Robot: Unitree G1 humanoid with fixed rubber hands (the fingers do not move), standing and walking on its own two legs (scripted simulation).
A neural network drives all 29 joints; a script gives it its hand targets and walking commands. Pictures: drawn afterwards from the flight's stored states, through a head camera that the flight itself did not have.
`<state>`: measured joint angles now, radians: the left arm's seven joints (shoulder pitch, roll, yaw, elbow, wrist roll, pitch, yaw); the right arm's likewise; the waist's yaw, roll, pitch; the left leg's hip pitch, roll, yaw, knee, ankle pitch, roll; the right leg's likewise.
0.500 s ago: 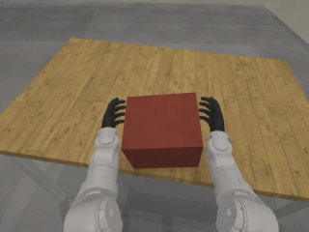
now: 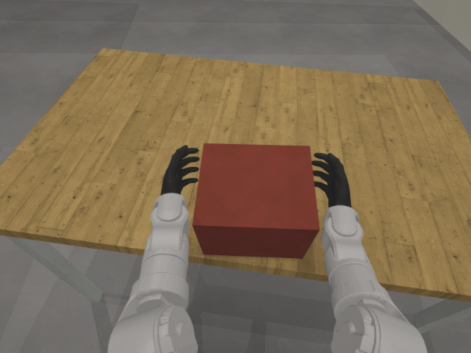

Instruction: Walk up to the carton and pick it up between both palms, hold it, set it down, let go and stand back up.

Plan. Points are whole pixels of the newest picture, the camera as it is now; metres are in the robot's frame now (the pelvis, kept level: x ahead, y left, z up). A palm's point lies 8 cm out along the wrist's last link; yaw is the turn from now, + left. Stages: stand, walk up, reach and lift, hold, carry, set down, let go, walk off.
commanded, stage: set down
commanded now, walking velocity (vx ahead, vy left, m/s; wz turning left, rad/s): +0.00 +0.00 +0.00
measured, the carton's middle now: (254, 202) +0.40 -0.01 +0.00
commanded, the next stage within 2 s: none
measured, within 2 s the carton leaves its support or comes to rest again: rests again in 0.82 s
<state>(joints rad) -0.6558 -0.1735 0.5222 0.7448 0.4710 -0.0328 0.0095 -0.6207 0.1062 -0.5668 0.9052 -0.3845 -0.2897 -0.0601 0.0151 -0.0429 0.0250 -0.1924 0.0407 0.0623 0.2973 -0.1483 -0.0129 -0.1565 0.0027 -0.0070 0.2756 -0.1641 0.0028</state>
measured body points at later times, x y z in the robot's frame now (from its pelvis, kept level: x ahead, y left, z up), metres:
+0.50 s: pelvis +0.01 +0.00 +0.00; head +0.06 +0.03 +0.44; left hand +0.41 +0.14 +0.04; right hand +0.40 -0.16 +0.04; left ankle +0.00 +0.13 -0.75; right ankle -0.02 -0.12 -0.75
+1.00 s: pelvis +0.00 +0.01 -0.02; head +0.08 +0.02 +0.42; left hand +0.42 +0.16 +0.00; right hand +0.42 -0.14 +0.01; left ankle +0.00 +0.13 -0.75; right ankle -0.02 -0.12 -0.75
